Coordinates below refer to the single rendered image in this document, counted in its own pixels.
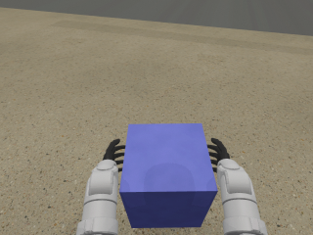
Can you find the right robot hand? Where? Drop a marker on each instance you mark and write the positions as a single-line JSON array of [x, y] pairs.
[[221, 152]]

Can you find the robot left forearm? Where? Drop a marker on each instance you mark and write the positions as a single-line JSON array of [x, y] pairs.
[[100, 201]]

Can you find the robot right forearm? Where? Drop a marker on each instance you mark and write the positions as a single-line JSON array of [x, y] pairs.
[[241, 215]]

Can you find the left robot hand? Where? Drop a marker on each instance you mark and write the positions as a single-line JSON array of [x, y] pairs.
[[110, 153]]

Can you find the carton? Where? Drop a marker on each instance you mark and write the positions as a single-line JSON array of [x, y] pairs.
[[167, 179]]

